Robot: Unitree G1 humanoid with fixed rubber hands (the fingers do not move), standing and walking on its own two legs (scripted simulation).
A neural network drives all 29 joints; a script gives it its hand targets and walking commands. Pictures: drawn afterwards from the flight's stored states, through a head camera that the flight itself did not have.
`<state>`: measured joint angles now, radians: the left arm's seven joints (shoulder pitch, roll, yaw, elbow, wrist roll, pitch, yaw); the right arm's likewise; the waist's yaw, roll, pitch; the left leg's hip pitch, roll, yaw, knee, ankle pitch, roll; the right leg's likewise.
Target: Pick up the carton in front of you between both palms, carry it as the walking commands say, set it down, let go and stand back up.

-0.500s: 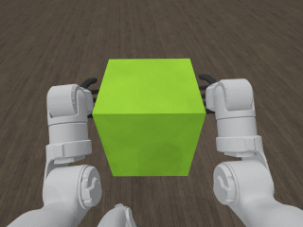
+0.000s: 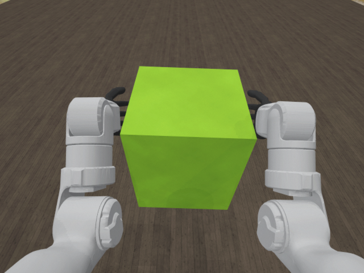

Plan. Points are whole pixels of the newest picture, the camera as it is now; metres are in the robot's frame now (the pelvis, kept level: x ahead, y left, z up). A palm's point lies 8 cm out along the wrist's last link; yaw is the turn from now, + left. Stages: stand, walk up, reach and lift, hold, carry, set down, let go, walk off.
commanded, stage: carry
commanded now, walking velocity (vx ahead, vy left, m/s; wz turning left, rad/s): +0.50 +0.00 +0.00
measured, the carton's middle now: (185, 141) +0.38 +0.00 +0.13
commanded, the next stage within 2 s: none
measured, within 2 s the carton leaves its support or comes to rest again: neither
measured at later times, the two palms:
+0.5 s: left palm (124, 96) +0.60 +0.18 +0.10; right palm (222, 94) +0.60 -0.12 +0.11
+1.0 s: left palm (148, 58) +0.86 +0.13 +0.11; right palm (225, 61) +0.85 -0.16 +0.10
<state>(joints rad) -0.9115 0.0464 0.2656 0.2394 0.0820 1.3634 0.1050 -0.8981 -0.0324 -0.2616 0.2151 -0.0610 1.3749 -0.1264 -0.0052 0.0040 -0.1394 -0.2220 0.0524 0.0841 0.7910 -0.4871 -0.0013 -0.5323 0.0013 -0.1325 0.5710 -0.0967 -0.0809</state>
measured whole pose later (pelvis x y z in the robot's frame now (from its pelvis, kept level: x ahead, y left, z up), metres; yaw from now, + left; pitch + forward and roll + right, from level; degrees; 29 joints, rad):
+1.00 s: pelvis +0.59 -0.01 +0.01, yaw +0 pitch +3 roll -1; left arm -0.19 -0.14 0.10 -0.23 0.13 1.23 0.08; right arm -0.18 0.10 -0.13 -0.26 -0.11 1.25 -0.08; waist 0.00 0.05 -0.19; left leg -0.12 0.08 0.09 0.77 -0.50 -0.05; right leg -0.47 -0.05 -0.23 0.54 -0.11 -0.07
